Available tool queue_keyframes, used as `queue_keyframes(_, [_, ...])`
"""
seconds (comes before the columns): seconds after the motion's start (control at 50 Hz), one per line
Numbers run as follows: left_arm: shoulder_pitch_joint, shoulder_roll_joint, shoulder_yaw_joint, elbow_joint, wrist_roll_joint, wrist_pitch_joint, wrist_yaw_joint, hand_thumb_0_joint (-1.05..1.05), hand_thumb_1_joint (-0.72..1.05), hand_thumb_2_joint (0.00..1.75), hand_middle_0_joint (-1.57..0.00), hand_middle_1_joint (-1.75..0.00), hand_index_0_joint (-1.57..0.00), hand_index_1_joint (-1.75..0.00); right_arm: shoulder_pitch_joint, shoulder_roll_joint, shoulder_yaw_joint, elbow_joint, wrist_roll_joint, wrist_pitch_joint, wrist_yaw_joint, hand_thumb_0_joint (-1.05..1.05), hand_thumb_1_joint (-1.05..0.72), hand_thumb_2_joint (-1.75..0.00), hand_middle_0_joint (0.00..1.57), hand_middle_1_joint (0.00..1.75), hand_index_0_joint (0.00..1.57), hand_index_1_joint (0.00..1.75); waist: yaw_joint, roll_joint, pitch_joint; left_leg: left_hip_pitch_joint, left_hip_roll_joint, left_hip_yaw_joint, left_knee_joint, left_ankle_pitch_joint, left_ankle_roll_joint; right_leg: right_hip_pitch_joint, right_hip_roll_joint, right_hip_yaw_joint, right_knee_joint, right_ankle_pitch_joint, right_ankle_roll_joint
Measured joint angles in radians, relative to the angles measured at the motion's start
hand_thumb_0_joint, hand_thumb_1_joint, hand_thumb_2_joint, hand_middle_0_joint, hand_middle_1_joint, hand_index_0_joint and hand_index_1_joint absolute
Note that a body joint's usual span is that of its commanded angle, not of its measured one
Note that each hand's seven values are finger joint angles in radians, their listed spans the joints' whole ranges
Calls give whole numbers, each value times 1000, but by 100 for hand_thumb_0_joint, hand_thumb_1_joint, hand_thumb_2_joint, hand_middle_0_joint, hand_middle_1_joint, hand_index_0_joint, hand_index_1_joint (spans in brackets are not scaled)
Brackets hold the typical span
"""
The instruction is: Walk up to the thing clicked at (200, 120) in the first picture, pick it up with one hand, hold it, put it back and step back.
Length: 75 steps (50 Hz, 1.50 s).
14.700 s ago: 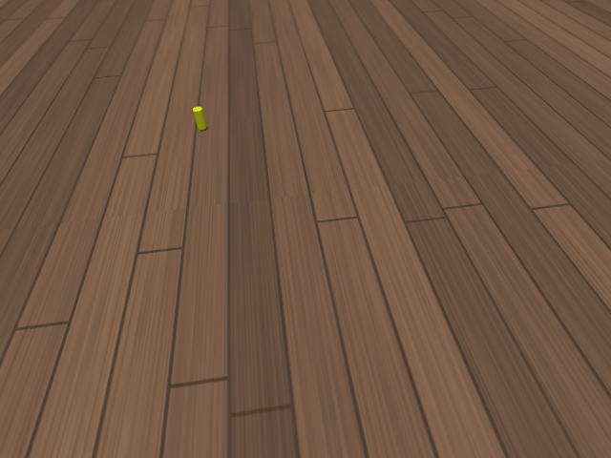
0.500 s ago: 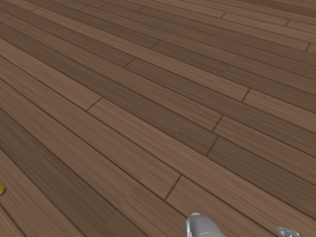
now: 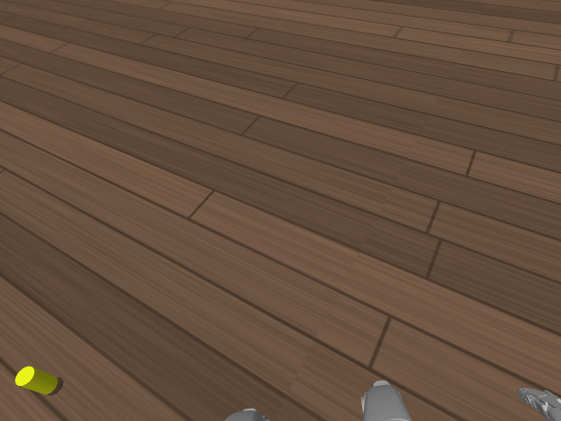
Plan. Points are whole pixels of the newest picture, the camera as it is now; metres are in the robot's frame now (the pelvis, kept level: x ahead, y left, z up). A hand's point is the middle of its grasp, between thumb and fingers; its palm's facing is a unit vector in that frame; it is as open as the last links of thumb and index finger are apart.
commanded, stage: walk up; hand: left
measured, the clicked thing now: (37, 380) +0.37 +0.85 -0.65
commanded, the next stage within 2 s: none
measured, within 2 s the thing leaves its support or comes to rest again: neither
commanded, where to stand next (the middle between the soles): -0.08 +0.80 m, yaw -22 degrees
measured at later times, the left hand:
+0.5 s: hand out of the picture +0.08 +0.52 -0.09, palm faces -0.13 -0.79 -0.60, open 7.4 cm
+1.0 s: hand out of the picture +0.03 +0.73 -0.09, palm faces -0.20 -0.80 -0.56, open 7.4 cm
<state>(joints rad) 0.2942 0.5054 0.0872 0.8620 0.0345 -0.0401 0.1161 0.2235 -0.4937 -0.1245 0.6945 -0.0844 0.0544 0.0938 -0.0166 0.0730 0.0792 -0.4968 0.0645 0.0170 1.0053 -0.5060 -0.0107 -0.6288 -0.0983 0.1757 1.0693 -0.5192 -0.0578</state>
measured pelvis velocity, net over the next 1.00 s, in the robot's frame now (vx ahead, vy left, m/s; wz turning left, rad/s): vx -0.09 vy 0.45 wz -0.19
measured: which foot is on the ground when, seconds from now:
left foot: down 0.00-0.26, up 0.28-0.54, down 0.56-0.84, up 0.86-1.00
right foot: up 0.00-0.24, down 0.26-0.58, up 0.60-0.84, down 0.86-1.00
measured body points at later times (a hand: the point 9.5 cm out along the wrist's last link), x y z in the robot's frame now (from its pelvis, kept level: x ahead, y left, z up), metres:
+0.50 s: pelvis -0.03 +0.22 +0.01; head +0.01 +0.18 +0.46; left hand +0.09 +0.56 -0.05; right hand +0.05 -0.12 -0.10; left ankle +0.01 +0.40 -0.63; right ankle +0.06 +0.02 -0.68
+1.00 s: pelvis -0.09 +0.45 +0.02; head -0.04 +0.40 +0.46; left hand +0.04 +0.77 -0.06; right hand -0.06 +0.12 -0.12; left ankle -0.03 +0.57 -0.60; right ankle -0.03 +0.31 -0.68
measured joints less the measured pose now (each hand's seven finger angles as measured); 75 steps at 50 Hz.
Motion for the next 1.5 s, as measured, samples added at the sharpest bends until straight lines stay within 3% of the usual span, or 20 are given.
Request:
queue_keyframes(0.1, [-22,-20,-21,41,-35,-5,-4,1,90,90,-21,-30,-20,-30,36,64,24,-1,1,2,-27,0,-90,-90,20,30,21,30,-54,-27,31,65,-39,60,-133,68,63,-42,99,-148,106,43,7])
queue_keyframes(0.22, [-2,-82,-47,-5,-42,-11,-22,0,90,90,-21,-30,-20,-30,80,69,30,-38,-8,22,-36,0,-90,-90,20,30,21,30,-76,-7,45,106,-92,143,-216,100,130,100,115,-295,-175,143,-5])
queue_keyframes(0.26, [11,-93,-49,-34,-30,-24,-20,0,89,90,-21,-30,-20,-30,85,62,27,-46,0,34,-36,1,-90,-90,21,30,21,30,-58,12,48,70,-94,158,-138,81,103,167,119,-297,-306,219,-22])
queue_keyframes(0.3, [6,-97,-52,-59,-18,-23,-13,0,89,90,-21,-30,-21,-30,73,67,26,-42,2,47,-41,1,-90,-90,20,30,21,30,-45,41,72,-7,-97,85,67,-5,25,161,120,-301,-268,207,-13])
queue_keyframes(0.34, [-9,-98,-54,-67,-22,-21,-4,0,89,90,-21,-30,-21,-30,68,70,31,-31,3,61,-41,1,-90,-90,20,30,21,30,-28,51,76,-83,-93,16,268,-11,-3,164,99,-296,-259,206,-12])
queue_keyframes(0.42, [-6,-97,-50,-72,-7,-25,-7,0,89,90,-21,-30,-21,-30,36,49,31,-23,8,62,-13,1,-90,-90,20,30,21,30,-5,51,62,-129,-29,-87,355,71,10,155,40,-241,-270,231,18])
queue_keyframes(0.56, [0,-34,-23,-62,20,-19,-30,0,89,90,-21,-30,-21,-30,-8,-16,0,-35,17,48,9,0,-90,-90,20,30,21,30,15,26,21,30,46,-87,-10,8,39,39,-61,-97,-222,254,51])
queue_keyframes(0.62, [-22,-6,-5,-26,9,2,-10,0,89,90,-21,-30,-21,-30,-3,-15,-5,-25,9,29,-6,0,-90,-90,20,30,20,30,15,4,40,26,9,-38,29,-36,-25,-20,-28,0,-76,71,18])
queue_keyframes(0.68, [-38,2,3,30,-16,13,8,0,89,90,-21,-30,-20,-30,6,32,16,-3,8,29,-25,0,-90,-90,20,30,20,30,-18,3,48,22,0,-26,10,0,-3,-62,74,-47,126,8,6])
queue_keyframes(0.74, [-38,-5,-1,45,-34,2,-5,0,90,90,-21,-30,-20,-30,22,71,39,1,9,34,-32,0,-90,-90,20,30,21,30,-43,-7,59,35,-21,-3,-58,51,35,-41,118,-169,163,32,8])
queue_keyframes(0.84, [-2,-69,-31,5,-40,-18,-22,0,90,90,-21,-30,-20,-30,52,71,54,-27,7,48,-35,0,-90,-90,21,30,21,30,-41,11,55,24,-62,68,-120,104,85,160,130,-297,-195,128,-3])
queue_keyframes(0.88, [9,-95,-39,-25,-21,-30,-18,0,90,90,-21,-30,-20,-30,41,59,52,-31,15,55,-39,1,-90,-90,21,30,21,30,-23,41,80,-18,-71,45,-32,59,69,179,139,-284,-238,153,-11])
queue_keyframes(0.94, [0,-118,-59,-44,-14,-23,-15,0,89,90,-21,-30,-21,-30,33,57,45,-20,15,72,-48,1,-90,-90,20,30,21,30,-10,68,106,-100,-99,-43,202,-24,44,170,110,-272,-219,168,9])
queue_keyframes(1.04, [-2,-119,-54,-60,-2,-15,-20,0,89,90,-21,-30,-21,-30,19,37,27,-13,18,74,-23,1,-90,-90,20,30,21,30,5,56,95,-132,-55,-123,368,71,16,140,29,-205,-238,216,37])
queue_keyframes(1.18, [-2,-48,-27,-75,18,-11,-30,0,89,90,-21,-30,-21,-30,-3,-18,-6,-11,23,71,-10,0,-90,-90,20,30,21,30,17,28,54,51,20,-78,12,-33,35,19,-61,-84,-218,269,61])
queue_keyframes(1.2, [-10,-32,-22,-72,16,-7,-29,0,89,90,-21,-30,-21,-30,-6,-19,-13,-5,21,62,-12,0,-90,-90,20,30,20,30,19,9,60,64,0,-56,-12,-60,3,2,-80,-55,-205,271,56])
queue_keyframes(1.26, [-38,-15,-3,-13,0,21,-1,0,89,90,-21,-30,-21,-30,-2,-2,0,7,18,45,-20,0,-90,-90,20,30,20,30,16,4,76,43,-15,-22,47,-57,0,-40,0,11,-28,52,20])
queue_keyframes(1.36, [-53,-8,1,34,-40,21,1,0,90,90,-21,-30,-20,-30,7,83,40,17,19,44,-41,0,-90,-90,20,30,20,30,-28,-18,90,48,-35,2,-57,43,49,-39,129,-122,187,38,13])
queue_keyframes(1.46, [-35,-72,-28,-1,-52,10,-16,0,90,90,-21,-30,-20,-30,25,91,50,-21,10,43,-43,0,-90,-90,21,30,21,30,-33,-2,101,47,-74,66,-168,135,108,128,143,-261,-41,39,22])
queue_keyframes(1.5, [-13,-96,-41,-28,-46,-3,-17,0,90,90,-21,-30,-20,-30,26,83,47,-37,14,53,-42,0,-90,-90,21,30,21,30,-25,10,98,24,-88,98,-168,148,124,232,136,-273,-244,125,7])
